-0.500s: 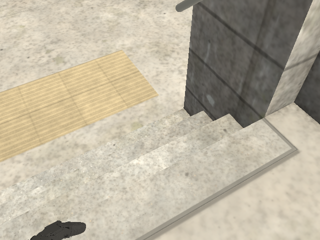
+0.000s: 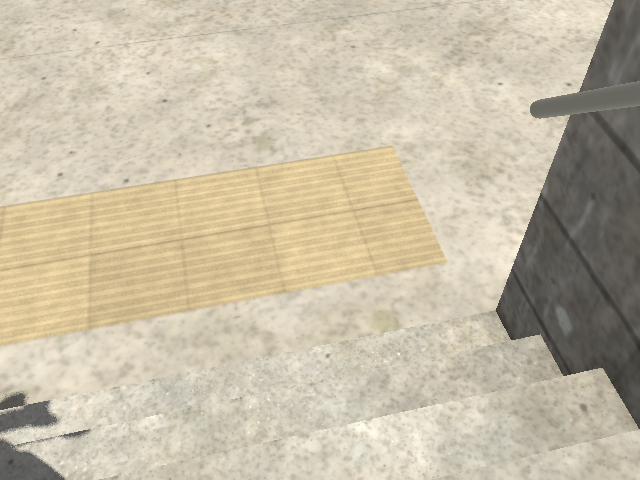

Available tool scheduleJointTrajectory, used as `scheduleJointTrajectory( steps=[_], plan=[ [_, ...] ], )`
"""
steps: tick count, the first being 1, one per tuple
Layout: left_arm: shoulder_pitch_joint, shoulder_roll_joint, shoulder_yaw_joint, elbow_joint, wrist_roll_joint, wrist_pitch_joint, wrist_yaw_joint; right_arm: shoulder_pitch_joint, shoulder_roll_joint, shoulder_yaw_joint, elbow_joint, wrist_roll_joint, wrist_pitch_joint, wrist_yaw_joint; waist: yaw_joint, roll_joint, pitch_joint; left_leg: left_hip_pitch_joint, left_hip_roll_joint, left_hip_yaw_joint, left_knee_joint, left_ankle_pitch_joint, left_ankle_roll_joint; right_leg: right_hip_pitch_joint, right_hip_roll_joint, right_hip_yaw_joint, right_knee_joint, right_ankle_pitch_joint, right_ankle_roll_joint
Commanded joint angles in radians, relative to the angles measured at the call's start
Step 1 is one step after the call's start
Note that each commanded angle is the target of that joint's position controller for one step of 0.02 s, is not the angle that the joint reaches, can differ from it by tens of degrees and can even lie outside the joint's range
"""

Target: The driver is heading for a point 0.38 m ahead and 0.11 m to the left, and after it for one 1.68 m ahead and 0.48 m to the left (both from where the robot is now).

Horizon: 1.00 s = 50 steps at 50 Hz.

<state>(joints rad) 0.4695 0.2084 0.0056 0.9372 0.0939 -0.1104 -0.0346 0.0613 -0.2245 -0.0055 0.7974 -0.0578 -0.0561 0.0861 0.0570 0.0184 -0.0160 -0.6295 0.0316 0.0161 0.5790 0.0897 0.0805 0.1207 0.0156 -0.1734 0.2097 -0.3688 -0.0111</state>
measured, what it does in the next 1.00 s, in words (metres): walks ahead, turning left: left foot, then right foot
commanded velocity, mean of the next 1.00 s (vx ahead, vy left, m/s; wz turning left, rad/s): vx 0.50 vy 0.00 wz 0.47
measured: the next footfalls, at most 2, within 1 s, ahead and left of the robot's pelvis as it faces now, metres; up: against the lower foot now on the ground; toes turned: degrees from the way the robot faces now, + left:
left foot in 0.06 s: +0.22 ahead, +0.12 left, +0.00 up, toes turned +3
right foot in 0.46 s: +0.37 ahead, -0.07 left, +0.00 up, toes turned +16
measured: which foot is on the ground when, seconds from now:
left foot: up 0.00-0.04, down 0.06-0.44, up 0.46-0.86, down 0.88-1.00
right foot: down 0.00-0.06, up 0.08-0.44, down 0.46-0.88, up 0.90-1.00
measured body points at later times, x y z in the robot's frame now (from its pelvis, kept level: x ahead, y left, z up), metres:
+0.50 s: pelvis +0.27 +0.02 -0.02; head +0.27 +0.02 +0.43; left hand +0.36 +0.28 -0.11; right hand +0.37 -0.22 -0.14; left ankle +0.18 +0.11 -0.69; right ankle +0.33 -0.08 -0.73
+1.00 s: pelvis +0.42 +0.11 -0.08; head +0.42 +0.10 +0.37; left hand +0.38 +0.37 -0.20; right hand +0.55 -0.10 -0.22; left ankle +0.34 +0.17 -0.73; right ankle +0.48 -0.02 -0.69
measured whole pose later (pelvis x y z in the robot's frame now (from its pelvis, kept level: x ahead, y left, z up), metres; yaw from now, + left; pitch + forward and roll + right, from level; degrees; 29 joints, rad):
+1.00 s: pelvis +0.42 +0.11 -0.08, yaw +28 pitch +5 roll +1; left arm 0.33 0.25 -0.01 0.83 0.11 -0.09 -0.05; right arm 0.45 -0.25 0.00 0.84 -0.06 -0.13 0.04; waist -0.03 0.00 -0.13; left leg -0.57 -0.07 0.03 1.15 -0.67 0.07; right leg -0.76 0.00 0.09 1.41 -0.35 -0.03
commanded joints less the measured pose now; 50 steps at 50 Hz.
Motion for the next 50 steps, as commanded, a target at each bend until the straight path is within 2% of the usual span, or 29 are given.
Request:
scheduleJointTrajectory(
  steps=[1, 3, 4, 5, 6, 7, 9, 11, 15, 17, 20, 21, 22, 23, 24, 25, 26, 27, 28, 31, 35, 40, 42, 44, 45, 46, 48, 49, 50],
  plan=[
    [0.069, 0.195, 0.050, 0.010, -0.001, 0.006, 0.010, -0.079, -0.106, -0.043, -0.078, 0.009, -0.020, -0.014, -0.041, -0.096, 0.069, 0.047, -0.057, 0.037, -0.056, -0.131, 0.037, 0.036, -0.294, 0.021, 0.093, 1.003, -0.148],
    [0.036, 0.213, 0.051, -0.003, 0.016, 0.003, 0.011, 0.100, -0.178, -0.078, -0.035, 0.035, -0.043, -0.034, -0.120, -0.085, -0.042, 0.393, -0.121, 0.046, -0.011, -0.035, 0.104, -0.098, -0.247, -0.039, 0.330, 1.174, -0.090],
    [0.131, 0.124, 0.016, -0.019, 0.025, -0.006, 0.017, 0.324, -0.227, -0.093, 0.032, 0.048, -0.049, -0.049, -0.136, 0.037, -0.284, 0.940, 0.011, -0.193, 0.087, 0.036, 0.263, -0.471, -0.186, -0.017, 0.630, 0.939, 0.025],
    [0.068, 0.089, -0.017, -0.048, 0.030, -0.016, -0.016, 0.569, -0.259, -0.101, 0.101, 0.033, -0.042, -0.062, -0.259, 0.142, -0.413, 1.208, 0.225, -0.617, -0.108, 0.017, 0.419, -0.767, 0.001, 0.049, 0.955, -0.020, 0.100],
    [-0.148, 0.129, 0.004, -0.097, -0.014, -0.006, -0.041, 0.708, -0.249, -0.108, 0.170, 0.005, -0.047, -0.061, -0.340, 0.049, -0.305, 1.209, 0.232, -0.653, -0.211, -0.128, 0.319, -0.953, 0.027, 0.221, 1.137, -0.197, 0.054],
    [-0.256, 0.133, 0.004, -0.127, -0.032, -0.009, -0.026, 0.593, -0.264, -0.122, 0.159, 0.012, -0.067, -0.065, -0.307, 0.035, -0.090, 0.989, 0.224, -0.578, -0.222, -0.216, 0.251, -1.056, -0.049, 0.288, 1.169, -0.171, 0.028],
    [-0.232, 0.131, -0.006, -0.135, 0.013, -0.004, 0.023, 0.382, -0.122, -0.069, 0.124, 0.022, -0.070, -0.056, -0.158, 0.021, -0.032, 0.588, 0.164, -0.473, -0.289, -0.217, 0.244, -0.864, -0.106, 0.293, 1.021, -0.081, -0.011],
    [-0.193, 0.087, -0.023, -0.147, 0.017, 0.021, 0.050, 0.246, -0.077, -0.045, 0.062, 0.022, -0.068, -0.051, -0.060, 0.017, -0.013, 0.300, 0.133, -0.441, -0.369, -0.287, 0.248, -0.682, -0.128, 0.275, 0.932, -0.127, 0.001],
    [-0.220, 0.064, -0.047, -0.185, -0.023, 0.037, 0.053, 0.202, -0.173, -0.066, 0.002, -0.004, -0.092, -0.046, -0.046, -0.019, 0.013, 0.023, 0.014, -0.302, -0.373, -0.250, 0.181, -0.494, -0.089, 0.164, 0.627, 0.128, 0.026],
    [-0.273, 0.047, -0.057, -0.213, -0.026, 0.043, 0.028, 0.276, -0.185, -0.065, 0.000, -0.024, -0.080, -0.028, -0.079, 0.049, 0.016, -0.066, -0.017, -0.299, -0.347, -0.291, 0.173, -0.367, -0.043, 0.117, 0.596, 0.288, 0.029],
    [-0.233, 0.109, -0.037, -0.225, -0.025, 0.035, 0.026, 0.298, -0.195, -0.067, -0.040, -0.008, -0.072, -0.006, -0.050, 0.030, 0.012, 0.003, 0.010, -0.383, -0.203, -0.218, 0.177, -0.295, -0.006, 0.114, 0.519, 0.203, 0.039],
    [0.010, 0.126, -0.024, -0.152, 0.008, 0.021, 0.034, 0.180, -0.169, -0.051, -0.089, -0.059, -0.073, -0.013, 0.047, 0.026, -0.040, -0.117, 0.008, -0.367, 0.004, 0.007, 0.130, -0.095, -0.015, 0.138, 0.761, 0.320, 0.029],
    [0.070, 0.197, 0.007, -0.168, -0.034, 0.018, 0.044, 0.153, -0.170, -0.054, -0.115, 0.003, -0.087, -0.005, 0.137, -0.069, -0.056, -0.109, -0.011, -0.397, 0.084, 0.000, 0.133, -0.070, -0.031, 0.173, 0.386, 0.126, -0.022],
    [0.156, 0.289, 0.031, -0.150, -0.041, 0.006, 0.061, 0.266, -0.077, -0.028, -0.107, 0.003, -0.098, 0.002, 0.102, -0.186, -0.178, -0.124, -0.118, -0.293, 0.434, -0.176, 0.034, 0.123, -0.242, 0.420, 0.322, 0.498, -0.228],
    [0.130, 0.305, 0.018, -0.172, -0.023, -0.004, 0.042, 0.482, 0.027, -0.013, -0.061, 0.010, -0.112, 0.000, -0.028, -0.227, -0.268, -0.267, -0.202, -0.219, 0.805, -0.718, -0.035, 0.168, -0.476, 0.720, 0.337, 1.119, -0.490],
    [0.012, 0.276, 0.035, -0.178, 0.007, 0.003, 0.006, 0.485, -0.092, -0.039, -0.062, 0.010, -0.098, -0.013, -0.051, -0.169, -0.148, -0.440, -0.128, -0.247, 0.971, -0.687, -0.067, -0.002, -0.551, 0.876, 0.246, 0.800, -0.513],
    [-0.090, 0.184, 0.022, -0.188, -0.039, 0.000, -0.009, 0.414, -0.138, -0.043, -0.046, -0.010, -0.065, -0.039, -0.067, -0.093, -0.061, -0.468, -0.034, -0.227, 1.054, -0.594, -0.088, -0.171, -0.501, 0.767, 0.225, 0.441, -0.435],
    [-0.164, 0.072, -0.009, -0.214, -0.059, -0.004, -0.010, 0.356, -0.117, -0.030, -0.045, -0.037, -0.037, -0.057, -0.070, -0.022, -0.086, -0.412, -0.001, -0.208, 0.987, -0.520, -0.114, -0.249, -0.411, 0.645, 0.204, 0.297, -0.360],
    [-0.236, 0.013, -0.026, -0.230, -0.052, -0.005, 0.006, 0.331, -0.087, -0.015, -0.031, -0.047, -0.021, -0.059, -0.089, -0.024, -0.068, -0.349, 0.041, -0.196, 0.907, -0.465, -0.148, -0.329, -0.342, 0.521, 0.184, 0.333, -0.306],
    [-0.119, 0.088, -0.002, -0.156, -0.017, -0.005, 0.060, 0.273, -0.034, 0.006, -0.024, -0.037, -0.026, -0.007, -0.032, -0.049, -0.027, -0.193, 0.051, -0.056, 0.812, -0.384, -0.160, -0.464, -0.234, 0.249, 0.175, 0.443, -0.253],
    [0.061, 0.115, 0.004, -0.051, 0.025, 0.004, 0.056, 0.286, -0.063, -0.006, -0.005, -0.040, -0.046, 0.055, -0.022, -0.073, -0.020, -0.178, 0.049, -0.038, 0.751, -0.226, -0.084, -0.457, -0.253, 0.183, 0.310, 0.535, -0.244],
    [0.030, 0.117, -0.007, -0.044, 0.012, 0.019, 0.043, 0.208, -0.075, -0.008, -0.052, -0.052, -0.045, 0.001, -0.025, -0.107, -0.019, -0.158, 0.012, 0.012, 0.657, -0.302, -0.054, -0.442, -0.292, 0.261, 0.438, 0.387, -0.244],
    [-0.091, 0.163, -0.001, -0.092, 0.011, 0.013, 0.035, 0.294, -0.091, -0.022, -0.054, -0.045, -0.046, -0.021, -0.097, -0.087, -0.035, 0.127, -0.044, 0.087, 0.587, -0.366, -0.055, -0.610, -0.274, 0.202, 0.529, 0.493, -0.212],
    [-0.389, 0.290, 0.036, -0.206, -0.017, 0.000, -0.004, 0.827, -0.176, -0.089, 0.096, -0.012, -0.057, -0.042, -0.418, 0.119, -0.106, 0.735, -0.159, 0.186, 0.332, -0.333, 0.006, -1.021, -0.059, 0.030, 1.200, 0.378, -0.132],
    [-0.273, 0.115, 0.015, -0.237, 0.001, -0.003, -0.041, 0.822, -0.325, -0.089, 0.089, 0.001, -0.082, -0.049, -0.274, 0.374, -0.161, 0.773, 0.085, -0.357, 0.029, -0.013, 0.205, -1.183, 0.073, 0.096, 1.459, -0.289, -0.073],
    [-0.304, 0.062, -0.012, -0.280, -0.034, -0.018, -0.051, 0.764, -0.290, -0.068, 0.034, 0.005, -0.097, -0.033, -0.271, 0.106, -0.077, 0.584, 0.226, -0.778, -0.033, -0.038, 0.335, -1.259, 0.082, 0.299, 1.405, -0.234, -0.052],
    [-0.172, 0.072, -0.018, -0.218, -0.008, -0.006, -0.025, 0.432, -0.067, 0.002, 0.000, 0.012, -0.102, -0.036, -0.093, 0.062, 0.022, 0.331, 0.282, -0.707, 0.178, -0.228, 0.293, -1.320, -0.089, 0.401, 1.259, -0.013, -0.023],
    [-0.119, 0.068, -0.021, -0.188, 0.017, 0.009, -0.002, 0.321, -0.022, 0.022, -0.032, 0.003, -0.090, -0.039, -0.044, 0.046, -0.020, 0.186, 0.256, -0.639, 0.206, -0.230, 0.293, -1.202, -0.092, 0.367, 1.220, 0.023, -0.006],
    [-0.089, 0.025, -0.043, -0.149, 0.063, 0.013, 0.003, 0.218, 0.100, 0.071, -0.070, -0.012, -0.081, -0.074, -0.034, -0.078, 0.005, 0.009, 0.136, -0.424, 0.346, -0.317, 0.195, -1.093, -0.120, 0.356, 0.979, 0.376, 0.015]
  ],
)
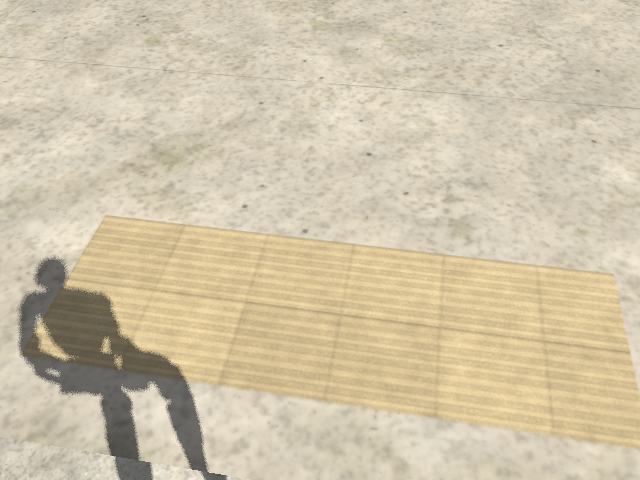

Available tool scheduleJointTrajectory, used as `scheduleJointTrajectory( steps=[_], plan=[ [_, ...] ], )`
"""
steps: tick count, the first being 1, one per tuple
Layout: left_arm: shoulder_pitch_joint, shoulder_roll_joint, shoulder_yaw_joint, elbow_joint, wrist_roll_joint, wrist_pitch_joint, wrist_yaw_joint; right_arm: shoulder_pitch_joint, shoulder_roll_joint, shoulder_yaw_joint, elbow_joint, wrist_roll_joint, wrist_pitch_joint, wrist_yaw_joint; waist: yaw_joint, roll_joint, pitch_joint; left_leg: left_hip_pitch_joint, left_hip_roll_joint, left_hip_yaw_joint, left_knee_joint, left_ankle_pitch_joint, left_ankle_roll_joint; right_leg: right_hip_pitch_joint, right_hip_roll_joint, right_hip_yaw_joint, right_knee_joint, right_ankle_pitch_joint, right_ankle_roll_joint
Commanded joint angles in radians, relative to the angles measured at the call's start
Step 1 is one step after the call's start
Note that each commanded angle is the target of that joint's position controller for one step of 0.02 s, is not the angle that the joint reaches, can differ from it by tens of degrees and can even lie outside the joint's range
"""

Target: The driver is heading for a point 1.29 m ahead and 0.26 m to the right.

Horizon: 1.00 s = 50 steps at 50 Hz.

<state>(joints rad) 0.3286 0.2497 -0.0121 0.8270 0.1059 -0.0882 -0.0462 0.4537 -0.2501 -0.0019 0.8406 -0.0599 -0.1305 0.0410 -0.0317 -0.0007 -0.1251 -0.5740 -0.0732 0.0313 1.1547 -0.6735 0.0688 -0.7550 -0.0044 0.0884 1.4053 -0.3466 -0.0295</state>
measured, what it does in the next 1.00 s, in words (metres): goes down: right foot 0.20 m lower, then left foot 0.20 m lower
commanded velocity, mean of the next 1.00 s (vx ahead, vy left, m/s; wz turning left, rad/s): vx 0.50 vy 0.00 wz -0.06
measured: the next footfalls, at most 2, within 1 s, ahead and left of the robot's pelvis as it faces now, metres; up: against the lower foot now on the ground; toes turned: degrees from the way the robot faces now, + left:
right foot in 0.18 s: +0.14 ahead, -0.08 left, -0.20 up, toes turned -1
left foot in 0.66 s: +0.42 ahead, +0.14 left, -0.41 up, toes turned +3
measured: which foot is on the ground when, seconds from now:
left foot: down 0.00-0.20, up 0.22-0.64, down 0.66-1.00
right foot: up 0.00-0.16, down 0.18-0.66, up 0.68-1.00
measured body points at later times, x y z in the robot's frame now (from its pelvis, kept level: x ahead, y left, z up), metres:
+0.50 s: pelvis +0.20 +0.00 -0.19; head +0.18 +0.00 +0.26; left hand +0.09 +0.24 -0.32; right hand +0.36 -0.24 -0.30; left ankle +0.40 +0.15 -0.84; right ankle +0.10 -0.08 -0.85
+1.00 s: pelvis +0.42 +0.07 -0.37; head +0.42 +0.07 +0.08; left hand +0.49 +0.29 -0.52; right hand +0.27 -0.08 -0.52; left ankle +0.38 +0.14 -1.06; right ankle +0.63 -0.12 -1.01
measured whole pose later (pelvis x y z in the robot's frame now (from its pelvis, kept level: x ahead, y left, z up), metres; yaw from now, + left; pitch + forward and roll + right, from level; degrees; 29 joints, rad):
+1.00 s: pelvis +0.42 +0.07 -0.37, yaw -7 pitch +0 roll +3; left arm 0.32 0.22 -0.01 0.97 0.11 -0.05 -0.08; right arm 0.59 -0.08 0.07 1.16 -0.13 -0.14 0.01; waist -0.04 -0.05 -0.03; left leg -0.30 -0.04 0.22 0.87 -0.58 0.09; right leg -0.88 -0.07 0.13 0.94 0.52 -0.06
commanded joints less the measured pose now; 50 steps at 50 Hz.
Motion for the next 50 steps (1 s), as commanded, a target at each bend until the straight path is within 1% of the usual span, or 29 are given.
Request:
scheduleJointTrajectory(
  steps=[1, 4, 6, 8, 9, 11, 12, 13, 14, 16, 19, 22, 23, 24, 27, 28, 29, 30, 31, 32, 33, 34, 35, 36, 37, 38, 40, 44, 50],
  plan=[
    [0.113, -0.019, -0.020, -0.017, 0.053, -0.006, 0.008, -0.184, 0.108, 0.071, -0.135, -0.022, 0.004, -0.047, 0.088, -0.005, 0.099, -0.260, 0.151, -0.286, -0.184, 0.359, 0.176, 0.062, -0.072, -0.016, -0.287, 0.494, 0.036],
    [0.068, -0.003, 0.001, -0.050, -0.022, -0.008, -0.052, -0.106, -0.068, 0.034, -0.106, -0.013, -0.005, -0.053, 0.069, 0.012, 0.163, -0.670, 0.027, -0.018, -0.215, -0.115, 0.114, 0.713, 0.022, -0.220, -0.504, 0.738, 0.083],
    [0.187, 0.022, 0.011, -0.037, 0.036, 0.012, -0.048, -0.077, -0.143, 0.025, -0.080, -0.016, -0.008, -0.009, 0.129, 0.044, 0.215, -0.616, 0.113, -0.242, -0.073, -0.066, 0.169, 0.770, 0.037, -0.182, -0.394, 0.513, 0.066],
    [0.104, 0.104, 0.024, -0.046, -0.007, 0.035, -0.021, -0.001, -0.128, 0.030, -0.059, 0.049, 0.005, 0.019, 0.071, -0.034, 0.279, -0.134, 0.171, -0.445, 0.049, -0.013, 0.156, 0.578, -0.068, -0.039, -1.232, 0.341, 0.024],
    [0.231, 0.131, 0.048, -0.004, 0.004, 0.037, -0.005, 0.016, -0.185, 0.011, -0.032, 0.001, 0.020, 0.059, 0.124, -0.001, 0.186, -0.149, 0.139, -0.467, 0.234, 0.127, 0.164, 0.819, -0.029, -0.104, -1.129, 0.405, -0.015],
    [0.361, 0.264, 0.090, 0.030, 0.003, 0.029, -0.015, 0.273, 0.003, 0.026, -0.001, 0.023, 0.009, 0.102, 0.040, -0.245, -0.112, -0.561, -0.064, -0.198, 1.044, -0.123, 0.006, 1.260, -0.329, 0.185, -0.667, 1.362, -0.403],
    [0.242, 0.290, 0.117, -0.015, 0.015, 0.021, -0.023, 0.191, -0.039, 0.033, -0.115, 0.024, 0.016, 0.090, 0.072, -0.115, -0.070, -0.877, -0.029, -0.213, 1.135, -0.029, -0.069, 1.258, -0.449, 0.459, -0.733, 1.170, -0.490],
    [0.206, 0.164, 0.086, -0.008, 0.031, 0.008, 0.003, -0.003, -0.032, 0.048, -0.158, 0.007, 0.031, 0.078, 0.144, 0.006, 0.053, -1.153, 0.089, -0.306, 0.949, 0.216, -0.113, 1.230, -0.472, 0.507, -0.769, 0.739, -0.396],
    [0.262, 0.134, 0.095, 0.058, -0.149, 0.032, 0.026, -0.181, -0.148, -0.038, -0.112, 0.040, 0.079, -0.067, 0.072, 0.125, 0.054, -0.838, 0.067, -0.209, 0.683, 0.204, -0.076, 1.013, -0.442, 0.339, -0.832, 0.564, -0.344],
    [0.145, 0.027, 0.027, 0.046, -0.172, 0.029, 0.063, -0.283, -0.049, 0.001, -0.152, 0.048, 0.146, -0.082, -0.033, 0.103, 0.315, -0.468, 0.102, -0.122, 0.123, 0.504, -0.107, 0.341, -0.217, 0.139, -0.917, 0.395, -0.200],
    [0.112, 0.165, 0.065, 0.053, -0.140, 0.016, 0.046, -0.009, 0.024, -0.012, 0.053, 0.010, 0.194, -0.046, -0.108, -0.064, 0.178, 0.046, 0.085, -0.013, 0.164, 0.879, -0.042, 0.103, -0.208, 0.142, -0.868, 0.407, -0.162],
    [0.291, 0.093, 0.055, 0.096, -0.117, -0.003, 0.066, -0.407, -0.030, -0.041, -0.050, 0.015, 0.140, -0.051, 0.085, -0.085, 0.280, -0.495, 0.128, -0.104, -0.133, 1.030, -0.018, 0.532, -0.162, 0.259, -0.696, -0.062, -0.183],
    [0.360, -0.075, -0.024, 0.125, 0.033, -0.049, 0.074, -0.377, 0.021, 0.044, -0.044, -0.137, 0.089, 0.051, 0.174, -0.094, 0.371, -0.740, 0.184, -0.203, -0.377, 1.283, -0.010, 0.577, -0.168, 0.215, -0.578, -0.095, -0.213],
    [0.264, 0.045, 0.036, 0.092, -0.104, -0.014, 0.079, -0.484, 0.008, -0.029, -0.088, 0.013, 0.084, 0.000, 0.084, 0.051, 0.200, -0.209, 0.109, -0.066, -0.441, 1.360, -0.024, 0.360, -0.123, 0.193, -0.661, -0.188, -0.176],
    [0.180, 0.098, 0.042, 0.063, -0.114, 0.013, 0.070, -0.460, 0.001, -0.023, -0.096, 0.065, 0.103, -0.006, 0.092, -0.013, 0.250, 0.177, 0.068, -0.009, -0.486, 1.254, -0.041, 0.137, -0.112, 0.130, -0.625, -0.177, -0.158],
    [0.192, 0.076, 0.037, 0.086, -0.109, 0.012, 0.066, -0.431, 0.008, -0.024, -0.081, 0.061, 0.105, -0.010, 0.100, -0.082, 0.261, 0.197, 0.094, -0.038, -0.499, 1.287, -0.030, 0.187, -0.114, 0.109, -0.535, -0.136, -0.144],
    [0.231, 0.038, -0.013, 0.126, 0.031, -0.031, 0.026, -0.315, -0.022, 0.015, -0.064, -0.158, 0.123, 0.052, 0.052, -0.165, 0.423, 0.092, 0.197, -0.088, -0.627, 1.168, 0.002, 0.184, -0.167, 0.159, -0.434, -0.208, -0.148],
    [0.190, 0.076, 0.046, 0.105, -0.087, -0.005, 0.052, -0.348, -0.058, -0.049, -0.051, 0.056, 0.109, -0.005, 0.102, -0.059, 0.235, 0.210, 0.111, -0.013, -0.634, 1.252, -0.016, 0.335, -0.117, 0.071, -0.352, 0.019, -0.140],
    [0.167, 0.130, 0.055, 0.101, -0.080, 0.023, 0.061, -0.232, -0.068, -0.042, -0.020, 0.087, 0.106, -0.021, 0.054, -0.077, 0.169, 0.349, 0.146, -0.046, -0.704, 1.159, -0.007, 0.354, -0.108, 0.071, -0.217, 0.099, -0.153],
    [0.224, 0.115, 0.062, 0.129, -0.082, 0.047, 0.085, -0.091, -0.069, -0.056, 0.019, 0.082, 0.093, -0.030, 0.015, -0.048, 0.198, 0.419, 0.143, -0.008, -0.950, 1.040, 0.007, 0.394, -0.057, 0.020, -0.023, 0.247, -0.167],
    [0.321, 0.104, 0.012, 0.182, 0.037, 0.020, -0.024, 0.133, -0.160, -0.079, 0.129, -0.121, 0.085, 0.010, -0.094, 0.277, 0.269, 0.743, 0.123, 0.034, -1.115, 0.951, 0.057, 0.156, 0.002, 0.093, 0.292, -0.069, -0.063],
    [0.306, 0.049, 0.075, 0.151, -0.112, 0.047, 0.051, 0.188, -0.153, -0.096, 0.132, 0.025, 0.090, -0.010, -0.037, 0.113, 0.022, 1.064, 0.335, -0.130, -0.451, 1.556, 0.070, -0.164, 0.134, -0.050, 0.643, -0.659, -0.084],
    [0.452, 0.029, 0.019, 0.160, -0.006, 0.025, -0.075, 0.220, -0.222, -0.087, 0.123, -0.082, 0.085, 0.058, -0.043, 0.224, -0.237, 1.255, 0.381, -0.181, -0.397, 1.407, 0.298, -0.260, 0.067, 0.075, 0.732, -0.426, -0.054],
    [0.331, 0.058, 0.037, 0.111, -0.058, 0.002, -0.089, 0.190, -0.200, -0.097, 0.135, -0.110, 0.089, 0.068, -0.102, 0.110, -0.022, 1.047, 0.415, -0.272, -0.530, 1.106, 0.296, -0.483, 0.084, 0.061, 0.737, -0.320, -0.064],
    [0.229, 0.067, 0.033, 0.035, -0.083, -0.014, -0.066, 0.112, -0.235, -0.100, 0.125, -0.079, 0.091, 0.079, -0.071, 0.092, 0.059, 0.864, 0.568, -0.518, -0.674, 0.532, 0.361, -0.647, 0.006, 0.065, 0.754, -0.201, -0.044],
    [0.147, 0.021, 0.011, 0.057, -0.055, -0.004, -0.027, 0.051, -0.037, -0.037, 0.140, -0.079, 0.073, 0.074, -0.037, -0.052, 0.230, 0.609, 0.536, -0.519, -0.751, 0.303, 0.314, -0.684, -0.083, 0.166, 0.397, 0.119, -0.063],
    [0.196, -0.010, -0.006, 0.121, -0.018, 0.028, -0.011, 0.008, 0.123, 0.021, 0.175, -0.075, 0.032, 0.031, 0.063, -0.022, 0.305, 0.149, 0.433, -0.350, -0.838, 0.360, 0.254, -0.405, -0.156, 0.138, 0.019, 0.438, -0.088],
    [0.135, -0.022, -0.006, 0.113, 0.036, 0.037, -0.076, 0.004, 0.105, 0.047, 0.227, -0.070, -0.031, -0.040, 0.076, 0.060, 0.179, 0.036, 0.313, -0.170, -0.702, 0.454, 0.154, -0.186, -0.131, 0.076, -0.229, 0.774, -0.064],
    [-0.012, -0.001, -0.001, 0.113, 0.007, 0.026, -0.024, 0.219, 0.089, 0.078, 0.306, -0.079, -0.023, -0.035, -0.004, 0.020, 0.258, 0.283, 0.365, -0.167, -0.558, 0.386, 0.164, -0.202, -0.088, 0.121, -0.522, 0.909, -0.019]
  ],
)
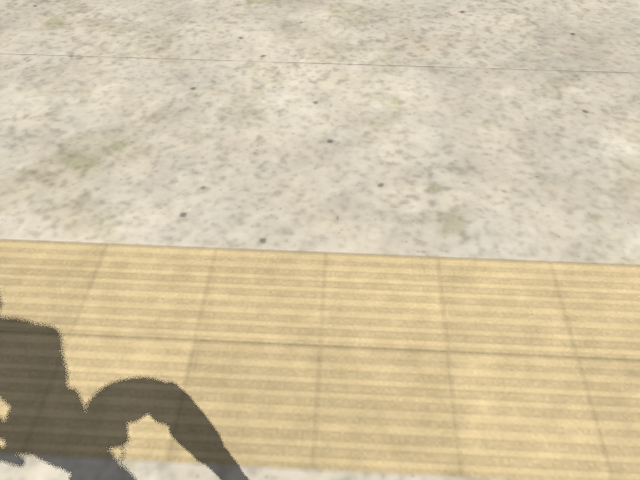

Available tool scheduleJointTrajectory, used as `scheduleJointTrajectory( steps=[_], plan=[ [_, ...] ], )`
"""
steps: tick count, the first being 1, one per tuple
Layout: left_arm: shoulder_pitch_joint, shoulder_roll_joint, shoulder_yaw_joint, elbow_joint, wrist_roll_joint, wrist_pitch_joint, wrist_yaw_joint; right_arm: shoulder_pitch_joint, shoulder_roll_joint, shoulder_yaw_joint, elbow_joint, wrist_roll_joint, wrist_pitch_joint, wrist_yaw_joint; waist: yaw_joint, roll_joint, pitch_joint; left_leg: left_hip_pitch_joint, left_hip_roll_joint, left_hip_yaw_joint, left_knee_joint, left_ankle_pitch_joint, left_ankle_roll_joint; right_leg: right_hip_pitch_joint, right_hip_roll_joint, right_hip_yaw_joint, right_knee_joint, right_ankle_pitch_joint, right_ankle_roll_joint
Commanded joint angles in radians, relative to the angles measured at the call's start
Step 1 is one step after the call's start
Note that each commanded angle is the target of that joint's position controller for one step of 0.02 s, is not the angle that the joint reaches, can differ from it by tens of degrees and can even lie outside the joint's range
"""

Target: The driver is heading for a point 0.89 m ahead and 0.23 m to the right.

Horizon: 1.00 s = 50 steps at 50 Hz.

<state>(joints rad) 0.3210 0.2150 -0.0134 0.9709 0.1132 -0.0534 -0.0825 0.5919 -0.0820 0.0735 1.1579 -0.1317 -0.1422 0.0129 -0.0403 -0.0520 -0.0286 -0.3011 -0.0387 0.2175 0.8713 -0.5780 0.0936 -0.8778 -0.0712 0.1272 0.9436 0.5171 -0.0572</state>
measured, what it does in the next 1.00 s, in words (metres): goes down, turning right: right foot 0.20 m lower, then left foot 0.21 m lower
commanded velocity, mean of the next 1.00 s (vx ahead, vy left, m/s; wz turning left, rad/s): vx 0.50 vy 0.00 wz -0.44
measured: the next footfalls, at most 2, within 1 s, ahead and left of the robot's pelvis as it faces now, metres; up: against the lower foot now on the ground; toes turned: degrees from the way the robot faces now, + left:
right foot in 0.28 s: +0.21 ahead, -0.16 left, -0.20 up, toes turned -16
left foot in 0.62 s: +0.55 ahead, +0.02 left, -0.41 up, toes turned -21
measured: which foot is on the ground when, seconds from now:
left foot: down 0.00-0.28, up 0.30-0.60, down 0.62-1.00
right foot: up 0.00-0.26, down 0.28-0.64, up 0.66-1.00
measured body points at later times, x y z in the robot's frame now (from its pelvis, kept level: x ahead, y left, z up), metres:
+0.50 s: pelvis +0.29 -0.05 -0.21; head +0.29 -0.04 +0.24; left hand +0.28 +0.17 -0.36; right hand +0.39 -0.34 -0.30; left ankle +0.44 +0.06 -0.88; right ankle +0.17 -0.15 -0.89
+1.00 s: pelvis +0.56 -0.10 -0.37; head +0.56 -0.11 +0.08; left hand +0.87 -0.02 -0.44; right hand +0.40 -0.28 -0.52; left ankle +0.52 +0.03 -1.10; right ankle +0.66 -0.30 -1.06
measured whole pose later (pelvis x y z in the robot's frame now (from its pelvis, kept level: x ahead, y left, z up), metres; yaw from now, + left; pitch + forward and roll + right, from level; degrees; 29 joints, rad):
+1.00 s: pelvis +0.56 -0.10 -0.37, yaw -25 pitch +2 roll +2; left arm -0.02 0.18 0.04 0.76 -0.03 -0.04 0.00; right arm 0.46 -0.16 -0.04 1.07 0.03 -0.05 -0.05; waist -0.08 -0.02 -0.05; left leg -0.10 -0.03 0.09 0.44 -0.39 0.03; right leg -0.69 -0.05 0.03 0.72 -0.01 -0.01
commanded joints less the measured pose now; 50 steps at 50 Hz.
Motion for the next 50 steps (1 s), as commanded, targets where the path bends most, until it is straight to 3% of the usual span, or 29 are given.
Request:
scheduleJointTrajectory(
  steps=[1, 6, 9, 12, 13, 14, 15, 16, 17, 18, 19, 20, 21, 23, 24, 25, 27, 28, 29, 30, 32, 34, 35, 36, 37, 39, 42, 45, 50],
  plan=[
    [-0.017, 0.033, -0.004, -0.039, 0.003, -0.003, 0.012, 0.091, -0.060, 0.009, -0.009, -0.014, -0.008, -0.012, 0.006, 0.081, 0.166, 0.039, 0.331, -0.353, -0.232, 0.302, 0.133, -0.087, -0.019, 0.074, -0.075, 0.045, 0.005],
    [-0.169, 0.048, -0.005, -0.100, -0.004, -0.006, -0.010, 0.157, -0.052, 0.009, -0.001, 0.001, 0.002, -0.025, -0.020, 0.077, 0.196, 0.038, 0.323, -0.277, -0.107, 0.392, 0.077, 0.075, -0.053, -0.055, -0.109, -0.072, 0.013],
    [-0.284, 0.075, 0.008, -0.143, -0.002, -0.011, -0.016, 0.165, -0.141, -0.028, -0.007, 0.023, 0.015, -0.039, -0.058, 0.105, 0.228, 0.110, 0.336, -0.268, -0.041, 0.528, 0.044, 0.169, -0.024, -0.140, -0.217, -0.271, 0.027],
    [0.030, 0.130, 0.054, -0.004, 0.020, -0.012, 0.009, -0.017, -0.229, -0.066, -0.028, 0.015, 0.026, 0.016, 0.089, 0.096, 0.170, -0.066, 0.320, -0.156, 0.281, 0.569, -0.009, 0.681, -0.019, -0.147, -0.392, -0.338, -0.007],
    [0.098, 0.189, 0.087, 0.046, 0.016, -0.018, 0.022, -0.010, -0.273, -0.097, -0.022, 0.070, 0.045, 0.017, 0.109, 0.003, 0.164, 0.017, 0.220, -0.114, 0.477, 0.392, -0.028, 0.748, 0.025, -0.241, -0.699, -0.383, -0.002],
    [0.265, 0.178, 0.098, 0.123, 0.018, -0.028, 0.037, -0.045, -0.357, -0.127, -0.043, 0.064, 0.068, 0.034, 0.183, -0.095, 0.151, -0.025, 0.136, -0.048, 0.754, 0.306, -0.030, 0.948, 0.057, -0.326, -0.868, -0.185, -0.020],
    [0.463, 0.170, 0.107, 0.191, 0.026, -0.037, 0.035, -0.044, -0.316, -0.137, -0.045, 0.012, 0.085, 0.078, 0.229, -0.189, 0.058, -0.350, 0.065, -0.106, 1.092, -0.102, -0.051, 1.318, -0.013, -0.165, -0.720, -0.045, -0.133],
    [0.548, 0.269, 0.117, 0.224, 0.001, -0.050, 0.051, -0.127, -0.180, -0.125, -0.177, 0.024, 0.067, 0.109, 0.204, -0.170, -0.207, -0.589, 0.006, -0.168, 1.280, -0.260, -0.062, 1.653, -0.146, -0.004, -0.264, 0.448, -0.295],
    [0.643, 0.266, 0.130, 0.281, 0.019, -0.069, 0.062, -0.376, -0.124, -0.101, -0.341, 0.055, 0.027, 0.107, 0.303, -0.084, -0.195, -0.920, 0.012, -0.219, 1.281, -0.312, -0.094, 1.804, -0.218, 0.095, -0.259, 0.282, -0.331],
    [0.480, 0.173, 0.103, 0.230, -0.021, -0.090, 0.062, -0.511, -0.177, -0.107, -0.435, 0.079, -0.002, 0.095, 0.265, 0.110, -0.077, -1.052, 0.073, -0.264, 0.978, -0.204, -0.098, 1.635, -0.235, 0.135, -0.275, -0.141, -0.285],
    [0.292, 0.115, 0.074, 0.170, -0.030, -0.085, 0.033, -0.483, -0.176, -0.123, -0.461, 0.089, -0.008, 0.070, 0.158, 0.026, 0.073, -1.064, 0.122, -0.345, 0.859, -0.098, -0.069, 1.286, -0.315, 0.348, -0.386, -0.537, -0.330],
    [0.081, -0.054, 0.005, 0.086, -0.012, -0.088, 0.032, -0.441, -0.153, -0.098, -0.416, 0.040, 0.009, 0.046, 0.082, 0.186, 0.224, -0.903, 0.264, -0.446, 0.420, 0.191, -0.011, 0.900, -0.296, 0.215, -0.431, -0.657, -0.244],
    [-0.058, -0.049, -0.012, 0.005, -0.049, -0.082, 0.033, -0.326, -0.170, -0.107, -0.316, 0.031, 0.029, 0.023, 0.023, 0.159, 0.264, -0.537, 0.257, -0.392, 0.071, 0.539, -0.009, 0.473, -0.209, 0.085, -0.470, -0.697, -0.226],
    [-0.058, 0.067, 0.020, -0.037, -0.037, -0.082, 0.019, -0.190, -0.121, -0.075, -0.293, -0.015, 0.073, 0.065, -0.043, -0.063, 0.150, 0.043, 0.120, -0.162, 0.273, 0.722, -0.023, -0.042, -0.002, -0.042, -0.409, -0.849, -0.216],
    [-0.049, 0.024, -0.001, -0.053, -0.014, -0.096, 0.028, -0.208, -0.134, -0.063, -0.293, 0.002, 0.064, 0.069, -0.025, 0.034, 0.162, -0.044, 0.200, -0.333, 0.167, 0.987, -0.067, -0.027, -0.030, 0.050, -0.261, -0.926, -0.192],
    [-0.044, 0.058, 0.005, -0.097, -0.010, -0.117, 0.050, -0.143, -0.164, -0.061, -0.262, 0.051, 0.045, 0.053, 0.004, 0.132, 0.119, 0.183, 0.160, -0.283, -0.141, 1.289, -0.097, -0.089, 0.090, -0.091, -0.173, -1.063, -0.119],
    [-0.036, 0.172, 0.015, -0.105, 0.004, -0.125, 0.040, -0.268, -0.253, -0.086, -0.319, 0.057, 0.047, 0.032, -0.032, 0.079, 0.149, 0.358, 0.140, -0.223, -0.158, 1.141, -0.140, -0.140, 0.073, 0.020, -0.071, -1.232, -0.111],
    [-0.002, 0.164, 0.012, -0.099, -0.023, -0.115, 0.036, -0.294, -0.290, -0.093, -0.333, 0.027, 0.061, 0.028, -0.037, 0.078, 0.189, 0.259, 0.160, -0.244, -0.278, 0.994, -0.121, 0.010, 0.012, 0.116, -0.002, -1.251, -0.108],
    [0.033, 0.073, 0.052, -0.046, -0.227, -0.042, 0.129, -0.414, -0.282, -0.130, -0.376, 0.229, 0.069, -0.004, 0.035, 0.130, 0.164, -0.004, 0.158, -0.354, -0.585, 0.911, -0.102, 0.369, 0.045, 0.206, 0.075, -0.956, -0.114],
    [0.116, 0.098, 0.057, -0.017, -0.196, -0.001, 0.161, -0.384, -0.303, -0.135, -0.358, 0.243, 0.066, 0.000, 0.064, 0.138, 0.141, -0.013, 0.187, -0.347, -0.753, 1.020, -0.080, 0.542, 0.052, 0.225, 0.277, -0.855, -0.087],
    [0.251, -0.009, 0.064, 0.082, -0.150, 0.001, 0.148, 0.015, -0.289, -0.146, -0.196, 0.148, 0.079, 0.018, -0.031, 0.244, -0.106, 0.522, 0.304, -0.346, -0.442, 1.594, -0.020, 0.237, 0.200, 0.076, 0.938, -1.394, -0.005],
    [0.314, -0.055, 0.038, -0.009, -0.214, -0.030, 0.121, 0.070, -0.388, -0.195, -0.139, 0.179, 0.089, 0.047, -0.031, 0.508, -0.257, 0.834, 0.437, -0.526, -0.167, 1.229, 0.055, -0.402, 0.148, -0.015, 1.463, -1.356, 0.030],
    [0.109, -0.032, 0.038, -0.101, -0.221, -0.028, 0.124, 0.075, -0.358, -0.194, -0.129, 0.176, 0.093, 0.051, -0.075, 0.327, -0.242, 0.730, 0.489, -0.675, -0.368, 0.427, 0.150, -0.501, 0.098, -0.018, 1.331, -1.165, -0.007],
    [-0.047, -0.032, 0.044, -0.127, -0.223, -0.007, 0.152, -0.061, -0.247, -0.160, -0.138, 0.130, 0.110, 0.032, -0.036, 0.061, -0.116, 0.470, 0.470, -0.767, -0.552, 0.021, 0.139, -0.456, 0.055, -0.052, 1.250, -1.006, -0.013],
    [-0.087, -0.044, 0.038, -0.154, -0.223, 0.009, 0.156, -0.156, -0.254, -0.147, -0.137, 0.115, 0.106, 0.011, 0.015, 0.100, -0.017, 0.286, 0.518, -0.868, -0.598, 0.005, 0.181, -0.413, 0.014, -0.042, 1.181, -0.958, -0.005],
    [-0.134, -0.019, 0.054, -0.164, -0.182, 0.019, 0.144, -0.307, -0.098, -0.084, -0.150, 0.102, 0.071, 0.000, 0.095, 0.054, 0.126, -0.002, 0.417, -0.690, -0.516, 0.168, 0.077, -0.327, -0.004, 0.109, 0.836, -0.752, -0.037],
    [-0.183, -0.010, 0.068, -0.215, -0.104, -0.001, 0.119, -0.340, -0.219, -0.101, -0.172, 0.092, 0.062, -0.048, 0.112, 0.146, 0.071, -0.268, 0.239, -0.371, -0.628, 0.480, 0.080, 0.145, 0.010, -0.053, 0.220, -0.442, 0.047],
    [-0.312, -0.028, 0.055, -0.256, -0.138, 0.008, 0.097, -0.226, -0.251, -0.126, -0.147, 0.165, 0.064, -0.077, 0.055, 0.133, 0.049, -0.032, 0.282, -0.376, -0.637, 0.549, 0.105, 0.164, 0.001, -0.065, -0.077, -0.400, 0.080],
    [-0.506, -0.025, 0.048, -0.294, -0.152, -0.008, 0.067, -0.061, -0.233, -0.153, -0.112, 0.159, 0.087, -0.057, -0.059, 0.098, 0.147, 0.239, 0.320, -0.384, -0.607, 0.555, 0.102, 0.109, 0.035, -0.141, -0.320, -0.584, 0.028]
  ],
)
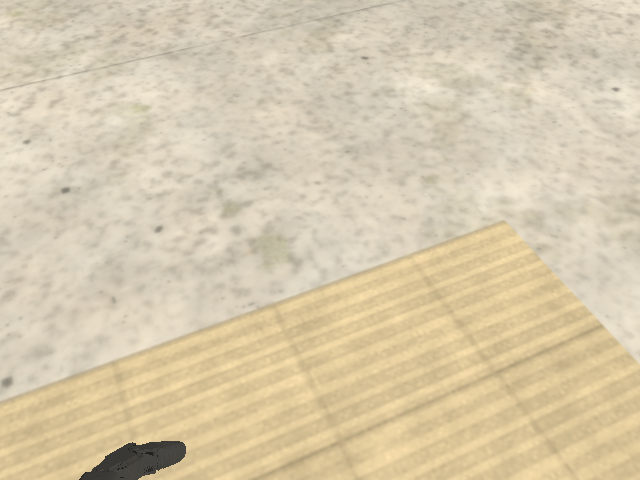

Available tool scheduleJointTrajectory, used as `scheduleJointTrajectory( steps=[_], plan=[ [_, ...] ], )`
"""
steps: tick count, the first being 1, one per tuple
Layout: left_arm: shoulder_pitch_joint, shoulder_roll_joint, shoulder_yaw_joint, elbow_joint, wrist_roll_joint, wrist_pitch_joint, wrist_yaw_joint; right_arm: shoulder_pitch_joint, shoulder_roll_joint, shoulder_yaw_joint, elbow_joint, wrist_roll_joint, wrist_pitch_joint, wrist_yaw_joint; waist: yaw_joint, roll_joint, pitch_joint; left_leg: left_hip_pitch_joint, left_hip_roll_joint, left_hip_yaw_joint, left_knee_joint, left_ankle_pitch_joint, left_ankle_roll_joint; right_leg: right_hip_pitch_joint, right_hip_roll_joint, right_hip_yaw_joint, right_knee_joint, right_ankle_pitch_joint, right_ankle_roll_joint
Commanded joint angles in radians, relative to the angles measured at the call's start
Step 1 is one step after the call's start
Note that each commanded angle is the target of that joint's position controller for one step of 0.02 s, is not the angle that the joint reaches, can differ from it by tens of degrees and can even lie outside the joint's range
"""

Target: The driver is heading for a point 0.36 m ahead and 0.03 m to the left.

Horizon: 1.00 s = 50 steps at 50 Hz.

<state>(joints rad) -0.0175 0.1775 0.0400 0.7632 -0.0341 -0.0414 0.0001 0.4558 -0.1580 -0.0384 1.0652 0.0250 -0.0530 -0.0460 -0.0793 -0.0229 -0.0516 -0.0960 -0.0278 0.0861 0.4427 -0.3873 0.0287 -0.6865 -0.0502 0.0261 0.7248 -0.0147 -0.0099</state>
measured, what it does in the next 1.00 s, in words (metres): walks ahead: right foot, then left foot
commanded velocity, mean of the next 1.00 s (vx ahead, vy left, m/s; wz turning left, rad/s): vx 0.22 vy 0.00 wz -0.03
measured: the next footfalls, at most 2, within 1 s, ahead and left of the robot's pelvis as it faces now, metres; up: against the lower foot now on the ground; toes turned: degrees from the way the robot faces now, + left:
right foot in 0.08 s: +0.21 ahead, -0.12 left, +0.00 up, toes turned -1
left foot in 0.54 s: +0.44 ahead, +0.08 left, +0.00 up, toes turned -2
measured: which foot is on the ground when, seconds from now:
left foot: down 0.00-0.10, up 0.12-0.52, down 0.54-1.00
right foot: up 0.00-0.06, down 0.08-0.58, up 0.60-0.80, down 0.82-1.00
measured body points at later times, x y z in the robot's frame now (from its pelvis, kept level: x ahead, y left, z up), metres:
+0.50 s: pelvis +0.24 -0.03 +0.01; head +0.28 -0.04 +0.46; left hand +0.24 +0.22 -0.14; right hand +0.44 -0.27 -0.10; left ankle +0.41 +0.09 -0.70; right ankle +0.17 -0.11 -0.73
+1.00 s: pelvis +0.33 -0.04 +0.01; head +0.34 -0.05 +0.45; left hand +0.37 +0.21 -0.14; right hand +0.43 -0.28 -0.14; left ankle +0.40 +0.08 -0.73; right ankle +0.31 -0.16 -0.73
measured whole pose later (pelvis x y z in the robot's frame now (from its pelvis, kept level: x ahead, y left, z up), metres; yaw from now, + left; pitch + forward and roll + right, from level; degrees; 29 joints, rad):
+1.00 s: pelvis +0.33 -0.04 +0.01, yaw -1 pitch +0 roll +0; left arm 0.22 0.18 0.05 1.08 0.00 -0.02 0.04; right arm 0.12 -0.20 -0.06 0.97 0.00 0.00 -0.04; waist 0.00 0.02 0.02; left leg -0.33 0.00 0.00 0.46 -0.13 0.01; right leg -0.22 -0.01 0.00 0.52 -0.30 0.01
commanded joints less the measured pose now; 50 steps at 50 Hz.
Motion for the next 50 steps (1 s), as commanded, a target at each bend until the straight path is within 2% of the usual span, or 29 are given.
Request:
scheduleJointTrajectory(
  steps=[1, 3, 4, 5, 6, 7, 8, 9, 10, 11, 13, 16, 20, 25, 27, 28, 29, 30, 31, 32, 33, 34, 37, 40, 41, 42, 43, 45, 50],
  plan=[
    [-0.175, 0.017, -0.003, -0.088, -0.004, -0.027, -0.021, 0.075, -0.163, -0.046, -0.019, 0.002, 0.001, 0.006, -0.015, 0.086, 0.167, 0.048, 0.308, -0.245, -0.161, 0.407, 0.162, -0.040, 0.030, -0.058, -0.135, -0.100, -0.032],
    [-0.076, 0.058, 0.021, -0.055, 0.007, -0.035, -0.024, 0.033, -0.181, -0.054, -0.030, 0.006, 0.005, 0.019, 0.055, 0.119, 0.086, 0.039, 0.267, -0.185, -0.028, 0.697, 0.141, 0.203, 0.095, -0.113, -0.214, -0.141, -0.078],
    [0.108, 0.111, 0.051, 0.002, 0.012, -0.035, -0.023, -0.005, -0.174, -0.052, -0.043, 0.004, 0.000, 0.025, 0.148, 0.107, -0.023, -0.039, 0.220, -0.129, 0.166, 0.851, 0.113, 0.472, 0.100, -0.087, -0.208, -0.085, -0.118],
    [0.364, 0.207, 0.082, 0.069, 0.023, -0.031, -0.013, -0.076, -0.167, -0.047, -0.085, -0.016, -0.012, 0.029, 0.251, 0.011, -0.197, -0.303, 0.156, -0.064, 0.521, 0.637, 0.059, 0.854, -0.091, 0.154, -0.168, 0.068, -0.195],
    [0.452, 0.275, 0.086, 0.101, 0.023, -0.031, -0.015, 0.011, -0.058, -0.015, -0.102, -0.012, -0.046, 0.049, 0.191, -0.230, -0.343, -0.646, 0.002, -0.120, 0.855, -0.125, 0.018, 1.126, -0.331, 0.636, -0.322, -0.079, -0.343],
    [0.489, 0.210, 0.074, 0.104, 0.026, -0.026, -0.009, -0.031, -0.132, -0.038, -0.091, 0.013, -0.073, 0.060, 0.228, -0.152, -0.317, -0.777, 0.023, -0.245, 0.967, -0.146, 0.029, 1.127, -0.333, 0.704, -0.382, -0.221, -0.344],
    [0.350, 0.170, 0.060, 0.092, 0.019, -0.026, -0.005, -0.126, -0.162, -0.052, -0.128, 0.022, -0.074, 0.056, 0.192, -0.132, -0.143, -0.846, 0.068, -0.200, 0.955, -0.048, 0.036, 0.977, -0.291, 0.524, -0.401, -0.151, -0.300],
    [0.236, 0.142, 0.050, 0.063, 0.024, -0.029, -0.007, -0.183, -0.166, -0.057, -0.147, 0.006, -0.066, 0.041, 0.147, -0.050, -0.074, -0.783, 0.115, -0.165, 0.890, 0.057, 0.033, 0.804, -0.238, 0.391, -0.431, -0.045, -0.266],
    [0.169, 0.111, 0.043, 0.057, 0.030, -0.036, -0.011, -0.196, -0.164, -0.067, -0.150, -0.007, -0.056, 0.024, 0.104, -0.014, -0.045, -0.708, 0.138, -0.162, 0.813, 0.120, 0.022, 0.678, -0.196, 0.316, -0.458, 0.019, -0.239],
    [0.149, 0.080, 0.034, 0.064, 0.037, -0.042, -0.015, -0.180, -0.154, -0.070, -0.151, -0.006, -0.046, 0.018, 0.070, -0.018, -0.044, -0.630, 0.156, -0.168, 0.772, 0.154, 0.020, 0.596, -0.164, 0.261, -0.476, 0.059, -0.223],
    [0.186, 0.082, 0.032, 0.104, 0.036, -0.053, -0.017, -0.163, -0.117, -0.071, -0.153, -0.009, -0.030, 0.010, 0.046, -0.018, -0.029, -0.575, 0.147, -0.148, 0.707, 0.178, 0.006, 0.534, -0.148, 0.190, -0.483, 0.293, -0.217],
    [0.232, 0.116, 0.031, 0.148, 0.036, -0.051, 0.008, -0.246, -0.103, -0.066, -0.194, -0.023, -0.024, 0.009, 0.044, -0.030, 0.001, -0.571, 0.125, -0.126, 0.517, 0.279, -0.028, 0.502, -0.127, 0.092, -0.469, 0.545, -0.200],
    [0.282, 0.140, 0.030, 0.189, 0.026, -0.039, 0.028, -0.406, -0.079, -0.044, -0.241, -0.018, -0.017, 0.024, 0.087, -0.055, -0.002, -0.427, 0.065, -0.091, 0.203, 0.476, -0.021, 0.482, -0.071, 0.016, -0.442, 0.568, -0.137],
    [0.313, 0.137, 0.031, 0.232, 0.023, -0.029, 0.032, -0.458, -0.127, -0.037, -0.247, -0.022, -0.013, 0.041, 0.093, -0.060, -0.005, -0.370, 0.051, -0.112, 0.089, 0.415, 0.022, 0.594, -0.126, 0.073, -0.351, 0.504, -0.157],
    [0.308, 0.144, 0.032, 0.236, 0.020, -0.028, 0.031, -0.378, -0.169, -0.050, -0.216, -0.040, -0.025, 0.043, 0.046, -0.022, -0.045, -0.204, 0.039, -0.105, -0.051, 0.598, 0.065, 0.606, -0.073, 0.068, -0.225, 0.457, -0.114],
    [0.351, 0.132, 0.031, 0.231, 0.037, -0.037, 0.027, -0.318, -0.234, -0.065, -0.201, -0.056, -0.029, 0.040, 0.063, 0.053, -0.128, 0.023, 0.131, -0.180, 0.030, 1.042, 0.118, 0.494, -0.009, 0.046, -0.105, 0.319, -0.073],
    [0.485, 0.056, 0.007, 0.271, 0.037, -0.043, 0.020, -0.252, -0.221, -0.059, -0.183, -0.055, -0.020, 0.042, 0.082, 0.182, -0.281, 0.319, 0.297, -0.317, 0.098, 1.267, 0.274, 0.290, 0.047, 0.033, 0.082, -0.065, -0.012],
    [0.467, 0.082, 0.004, 0.280, 0.027, -0.034, 0.012, -0.205, -0.137, -0.036, -0.177, -0.043, -0.005, 0.045, 0.040, 0.234, -0.348, 0.335, 0.394, -0.442, 0.039, 1.213, 0.346, 0.247, 0.078, 0.031, 0.243, -0.541, 0.026],
    [0.399, 0.129, 0.019, 0.260, 0.010, -0.015, 0.009, -0.243, -0.112, -0.021, -0.186, -0.037, 0.006, 0.048, 0.047, 0.192, -0.300, 0.254, 0.390, -0.470, -0.013, 0.963, 0.327, 0.196, 0.054, 0.060, 0.303, -0.680, 0.034],
    [0.334, 0.132, 0.024, 0.249, 0.004, 0.010, 0.016, -0.313, -0.120, -0.019, -0.204, -0.039, 0.013, 0.046, 0.061, 0.122, -0.218, 0.142, 0.363, -0.455, -0.053, 0.727, 0.285, 0.176, 0.026, 0.059, 0.321, -0.663, 0.039],
    [0.300, 0.112, 0.025, 0.243, 0.014, 0.035, 0.027, -0.393, -0.133, -0.020, -0.219, -0.041, 0.018, 0.040, 0.086, 0.084, -0.126, -0.015, 0.331, -0.412, -0.103, 0.558, 0.241, 0.199, 0.005, 0.044, 0.251, -0.622, 0.044],
    [0.289, 0.099, 0.026, 0.242, 0.023, 0.054, 0.038, -0.452, -0.150, -0.026, -0.234, -0.042, 0.023, 0.034, 0.112, 0.101, -0.079, -0.126, 0.290, -0.378, -0.145, 0.407, 0.200, 0.258, -0.008, 0.033, 0.152, -0.561, 0.044],
    [0.331, 0.052, 0.021, 0.275, 0.039, 0.066, 0.047, -0.490, -0.151, -0.032, -0.232, -0.040, 0.046, 0.026, 0.147, 0.142, -0.063, -0.289, 0.200, -0.277, -0.186, 0.192, 0.156, 0.470, 0.038, -0.032, -0.066, -0.317, 0.032],
    [0.325, 0.072, 0.025, 0.284, 0.062, 0.067, 0.039, -0.446, -0.114, -0.023, -0.198, -0.020, 0.049, 0.024, 0.147, 0.125, -0.030, -0.333, 0.153, -0.245, -0.198, -0.101, 0.071, 0.548, 0.021, -0.028, -0.221, -0.181, -0.002],
    [0.308, 0.095, 0.026, 0.271, 0.057, 0.067, 0.041, -0.429, -0.123, -0.024, -0.190, -0.026, 0.049, 0.023, 0.132, 0.112, 0.010, -0.331, 0.139, -0.241, -0.186, -0.146, 0.040, 0.516, -0.011, -0.004, -0.272, -0.252, -0.022],
    [0.286, 0.151, 0.038, 0.277, 0.041, 0.065, 0.047, -0.408, -0.129, -0.030, -0.194, -0.025, 0.051, 0.017, 0.093, 0.023, 0.058, -0.274, 0.091, -0.189, -0.172, -0.108, 0.014, 0.388, -0.015, 0.012, -0.302, -0.419, -0.045],
    [0.261, 0.135, 0.037, 0.276, 0.033, 0.054, 0.050, -0.416, -0.135, -0.030, -0.187, -0.029, 0.050, 0.009, 0.096, -0.007, 0.084, -0.194, 0.073, -0.162, -0.121, -0.036, 0.000, 0.304, -0.016, 0.028, -0.347, -0.484, -0.045],
    [0.227, 0.111, 0.030, 0.281, 0.038, 0.032, 0.052, -0.392, -0.121, -0.031, -0.170, -0.028, 0.045, 0.002, 0.076, -0.043, 0.082, -0.120, 0.063, -0.140, -0.060, 0.087, 0.004, 0.278, -0.021, 0.035, -0.387, -0.447, -0.027],
    [0.243, 0.101, 0.025, 0.292, 0.033, 0.007, 0.043, -0.358, -0.115, -0.033, -0.131, -0.026, 0.043, 0.007, 0.078, -0.013, 0.063, -0.091, 0.058, -0.120, -0.013, 0.250, 0.013, 0.345, -0.018, 0.032, -0.373, -0.316, -0.027]
  ],
)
